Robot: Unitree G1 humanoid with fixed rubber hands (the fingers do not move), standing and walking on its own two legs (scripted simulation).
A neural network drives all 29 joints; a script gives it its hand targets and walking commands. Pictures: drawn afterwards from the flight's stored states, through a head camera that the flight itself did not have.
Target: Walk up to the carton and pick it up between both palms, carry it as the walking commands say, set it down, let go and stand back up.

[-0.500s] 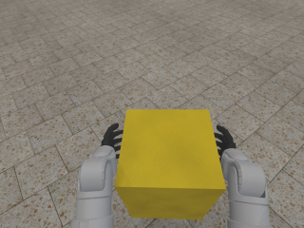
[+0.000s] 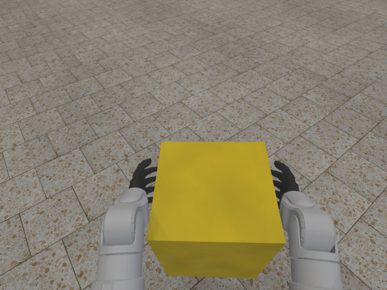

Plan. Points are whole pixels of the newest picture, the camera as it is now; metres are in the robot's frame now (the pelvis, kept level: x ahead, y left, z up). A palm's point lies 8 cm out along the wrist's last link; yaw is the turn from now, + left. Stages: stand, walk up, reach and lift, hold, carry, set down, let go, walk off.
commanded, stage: carry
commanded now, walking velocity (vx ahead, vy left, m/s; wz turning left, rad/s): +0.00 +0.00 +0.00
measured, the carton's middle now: (211, 215) +0.27 -0.01 +0.00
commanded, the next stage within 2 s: none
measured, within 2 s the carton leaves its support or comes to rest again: neither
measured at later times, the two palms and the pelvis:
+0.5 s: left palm (142, 195) +0.28 +0.14 +0.06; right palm (289, 200) +0.27 -0.16 +0.06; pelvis +0.00 -0.01 +0.00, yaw +0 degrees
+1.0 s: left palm (205, 194) +0.27 +0.01 +0.08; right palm (361, 205) +0.26 -0.28 +0.08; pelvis -0.02 -0.12 +0.00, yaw +0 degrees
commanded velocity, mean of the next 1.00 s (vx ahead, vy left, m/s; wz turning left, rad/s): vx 0.00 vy -0.18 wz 0.00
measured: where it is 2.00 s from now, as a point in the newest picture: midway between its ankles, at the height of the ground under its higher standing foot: outside the picture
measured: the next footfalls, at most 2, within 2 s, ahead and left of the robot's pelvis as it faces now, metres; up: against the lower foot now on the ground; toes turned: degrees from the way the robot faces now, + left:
left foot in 1.12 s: -0.03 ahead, -0.04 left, +0.00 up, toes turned +11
right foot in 1.48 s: +0.04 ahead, -0.43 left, +0.00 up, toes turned +16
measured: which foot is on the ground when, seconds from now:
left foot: down 0.00-0.80, up 0.82-1.00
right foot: down 0.00-1.00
